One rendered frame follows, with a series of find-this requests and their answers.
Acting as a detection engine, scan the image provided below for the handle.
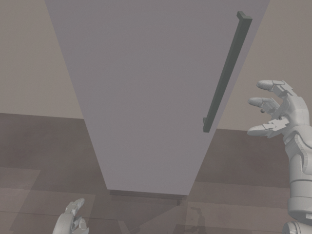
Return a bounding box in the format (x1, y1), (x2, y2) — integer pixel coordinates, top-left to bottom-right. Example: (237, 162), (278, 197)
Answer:
(203, 11), (253, 133)

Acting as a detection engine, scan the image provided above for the right robot hand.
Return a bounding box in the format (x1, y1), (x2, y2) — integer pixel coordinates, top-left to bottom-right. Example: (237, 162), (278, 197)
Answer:
(247, 80), (310, 138)

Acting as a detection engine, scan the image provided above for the right robot forearm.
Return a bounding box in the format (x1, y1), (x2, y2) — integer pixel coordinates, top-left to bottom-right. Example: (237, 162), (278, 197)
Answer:
(283, 125), (312, 226)

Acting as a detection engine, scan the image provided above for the left robot hand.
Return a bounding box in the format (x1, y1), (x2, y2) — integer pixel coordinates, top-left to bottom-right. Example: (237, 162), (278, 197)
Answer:
(52, 198), (89, 234)

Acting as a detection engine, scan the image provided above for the fridge door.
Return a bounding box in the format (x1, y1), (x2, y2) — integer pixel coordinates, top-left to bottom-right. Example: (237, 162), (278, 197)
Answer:
(44, 0), (270, 195)

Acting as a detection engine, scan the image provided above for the robot right upper arm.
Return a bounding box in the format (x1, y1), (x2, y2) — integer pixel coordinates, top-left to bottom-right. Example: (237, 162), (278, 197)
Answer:
(282, 221), (312, 234)

